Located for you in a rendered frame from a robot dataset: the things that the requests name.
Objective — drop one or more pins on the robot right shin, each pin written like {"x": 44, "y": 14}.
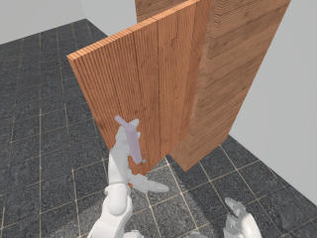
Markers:
{"x": 194, "y": 232}

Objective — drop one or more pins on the left robot forearm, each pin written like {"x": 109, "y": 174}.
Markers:
{"x": 117, "y": 208}

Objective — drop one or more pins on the right robot hand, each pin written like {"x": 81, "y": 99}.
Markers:
{"x": 242, "y": 227}

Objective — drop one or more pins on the cupboard door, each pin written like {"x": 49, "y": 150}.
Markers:
{"x": 148, "y": 72}

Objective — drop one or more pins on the handle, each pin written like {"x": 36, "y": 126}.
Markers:
{"x": 133, "y": 140}

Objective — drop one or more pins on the left robot hand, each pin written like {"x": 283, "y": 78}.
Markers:
{"x": 118, "y": 171}

